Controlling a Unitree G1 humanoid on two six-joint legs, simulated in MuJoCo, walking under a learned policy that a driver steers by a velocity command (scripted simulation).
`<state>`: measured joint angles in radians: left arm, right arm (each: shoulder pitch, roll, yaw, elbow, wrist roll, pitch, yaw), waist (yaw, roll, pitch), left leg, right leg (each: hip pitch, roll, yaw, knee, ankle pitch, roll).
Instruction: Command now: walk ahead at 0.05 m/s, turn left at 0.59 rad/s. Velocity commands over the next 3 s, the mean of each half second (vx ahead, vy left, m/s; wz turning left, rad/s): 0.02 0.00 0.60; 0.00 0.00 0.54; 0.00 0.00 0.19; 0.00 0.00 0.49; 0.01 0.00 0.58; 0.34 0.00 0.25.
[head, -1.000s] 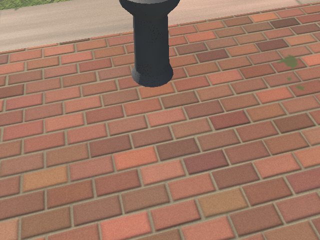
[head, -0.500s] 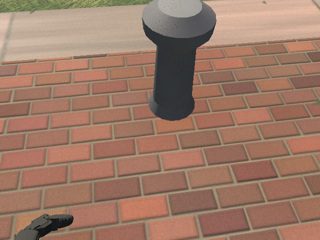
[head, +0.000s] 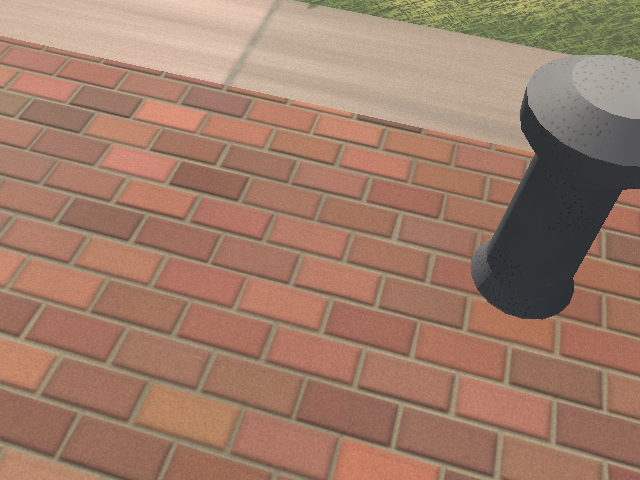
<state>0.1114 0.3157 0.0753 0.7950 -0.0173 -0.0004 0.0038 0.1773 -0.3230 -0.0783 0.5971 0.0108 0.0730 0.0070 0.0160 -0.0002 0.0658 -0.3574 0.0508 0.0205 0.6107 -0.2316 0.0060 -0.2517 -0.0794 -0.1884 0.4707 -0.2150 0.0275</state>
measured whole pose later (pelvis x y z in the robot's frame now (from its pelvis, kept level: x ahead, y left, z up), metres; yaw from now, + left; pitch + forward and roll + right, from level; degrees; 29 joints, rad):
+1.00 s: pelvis +0.00 +0.03 +0.00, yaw +34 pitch +1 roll -1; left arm 0.13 0.35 0.09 0.78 0.00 0.03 0.02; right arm 0.18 -0.30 -0.06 0.58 -0.01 0.03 0.00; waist 0.01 -0.05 0.07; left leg -0.28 -0.02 -0.01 0.52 -0.25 0.03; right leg -0.45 -0.06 -0.02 1.06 -0.50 0.07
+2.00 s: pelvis -0.01 +0.06 +0.01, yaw +54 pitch +2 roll -3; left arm 0.07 0.32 0.08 0.74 0.00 0.02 0.04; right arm 0.21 -0.29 -0.06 0.64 0.01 0.02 -0.03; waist -0.02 -0.02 0.06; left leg -0.27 -0.09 -0.13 0.43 -0.18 0.08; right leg -0.50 0.01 0.09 0.97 -0.35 0.09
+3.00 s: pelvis +0.01 +0.19 +0.01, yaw +77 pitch +1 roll +0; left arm 0.15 0.32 0.05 0.71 -0.01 -0.07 -0.05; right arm 0.41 -0.27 -0.03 0.74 0.00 -0.06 0.00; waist -0.06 -0.05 0.03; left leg 0.06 -0.04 -0.01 0.20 -0.28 0.04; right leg -0.67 -0.09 -0.01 0.75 -0.01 0.03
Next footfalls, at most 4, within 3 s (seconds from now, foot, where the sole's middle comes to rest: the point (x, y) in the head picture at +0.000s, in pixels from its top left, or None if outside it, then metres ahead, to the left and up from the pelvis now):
0.46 right None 0.11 -0.11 -0.77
0.88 left None -0.01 0.14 -0.77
1.28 right None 0.12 -0.06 -0.77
2.28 right None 0.15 0.04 -0.77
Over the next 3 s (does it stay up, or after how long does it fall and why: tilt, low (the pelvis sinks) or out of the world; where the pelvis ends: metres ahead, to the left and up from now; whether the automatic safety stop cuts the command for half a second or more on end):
stays up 0.01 0.19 0.01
